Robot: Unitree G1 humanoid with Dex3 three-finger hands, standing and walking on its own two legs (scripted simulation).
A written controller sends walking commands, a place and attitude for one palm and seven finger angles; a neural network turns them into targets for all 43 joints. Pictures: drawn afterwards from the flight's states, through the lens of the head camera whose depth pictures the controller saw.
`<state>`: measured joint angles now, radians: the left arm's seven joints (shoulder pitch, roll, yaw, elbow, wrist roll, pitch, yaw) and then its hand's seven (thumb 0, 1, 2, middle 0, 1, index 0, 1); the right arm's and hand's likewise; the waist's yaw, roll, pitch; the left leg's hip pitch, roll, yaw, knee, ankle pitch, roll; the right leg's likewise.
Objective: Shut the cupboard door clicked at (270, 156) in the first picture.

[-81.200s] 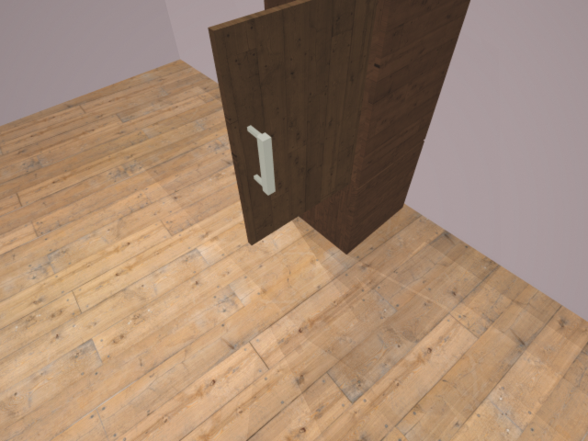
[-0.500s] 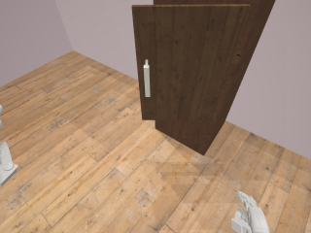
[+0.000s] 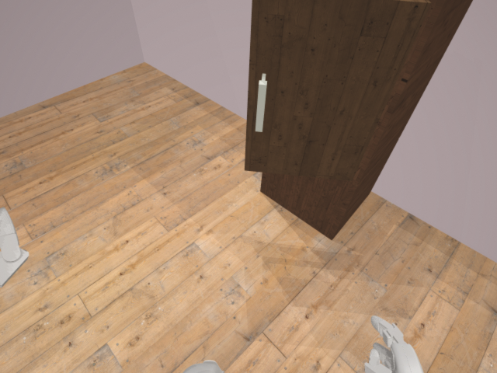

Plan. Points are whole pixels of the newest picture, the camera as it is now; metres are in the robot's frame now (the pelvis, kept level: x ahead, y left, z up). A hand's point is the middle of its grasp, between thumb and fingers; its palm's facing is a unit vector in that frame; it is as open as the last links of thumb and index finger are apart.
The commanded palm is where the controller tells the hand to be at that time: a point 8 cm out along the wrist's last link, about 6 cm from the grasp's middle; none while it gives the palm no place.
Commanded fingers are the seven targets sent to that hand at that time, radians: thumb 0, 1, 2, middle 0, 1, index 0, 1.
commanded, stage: step back with the hand held close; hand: left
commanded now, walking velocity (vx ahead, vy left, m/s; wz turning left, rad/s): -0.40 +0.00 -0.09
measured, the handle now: (261, 103) +0.81 +0.01 -0.02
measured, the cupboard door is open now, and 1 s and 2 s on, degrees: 36 36 36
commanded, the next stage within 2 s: stop stepping back and stand still in 0.34 s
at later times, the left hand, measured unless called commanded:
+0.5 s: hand out of the picture +0.09 +0.26 +0.19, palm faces +0.45 -0.82 -0.34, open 7.4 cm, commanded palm +0.04 +0.30 +0.19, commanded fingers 0.00 0.90 0.90 -0.20 -0.30 -0.20 -0.30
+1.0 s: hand out of the picture +0.00 +0.28 +0.20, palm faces +0.46 -0.81 -0.37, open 7.4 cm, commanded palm -0.04 +0.32 +0.19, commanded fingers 0.00 0.90 0.90 -0.20 -0.30 -0.20 -0.30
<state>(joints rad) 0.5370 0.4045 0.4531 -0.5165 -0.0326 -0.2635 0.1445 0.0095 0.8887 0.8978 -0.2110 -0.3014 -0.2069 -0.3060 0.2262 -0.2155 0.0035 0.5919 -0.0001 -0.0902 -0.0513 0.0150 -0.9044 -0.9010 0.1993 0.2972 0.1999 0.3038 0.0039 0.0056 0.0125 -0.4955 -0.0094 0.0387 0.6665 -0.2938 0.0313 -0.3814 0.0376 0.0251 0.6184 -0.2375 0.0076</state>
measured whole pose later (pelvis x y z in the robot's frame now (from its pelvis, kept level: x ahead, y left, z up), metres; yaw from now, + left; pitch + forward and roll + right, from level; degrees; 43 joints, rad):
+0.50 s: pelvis -0.12 +0.01 +0.00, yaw -5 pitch +2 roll -1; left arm 0.45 0.40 0.40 -0.52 -0.05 -0.25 0.16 0.01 0.89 0.90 -0.21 -0.30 -0.21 -0.31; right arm 0.14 -0.14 0.03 0.69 -0.01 -0.12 -0.04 0.01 -0.91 -0.90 0.20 0.30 0.20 0.30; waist 0.09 -0.06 -0.05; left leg -0.62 0.03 0.09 0.75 -0.29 -0.05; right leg -0.11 0.03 0.02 0.53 -0.45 -0.02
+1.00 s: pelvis -0.21 +0.03 +0.01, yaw -5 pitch -1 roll +0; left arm 0.49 0.39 0.42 -0.44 -0.01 -0.23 0.19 0.01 0.89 0.90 -0.21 -0.30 -0.21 -0.31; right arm 0.38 -0.27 -0.03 0.71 -0.02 -0.09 -0.09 0.02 -0.91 -0.90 0.20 0.30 0.20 0.30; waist 0.01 -0.03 -0.08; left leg -0.35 0.06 0.05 0.67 -0.39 0.01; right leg -0.29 -0.03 -0.05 0.59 -0.32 -0.02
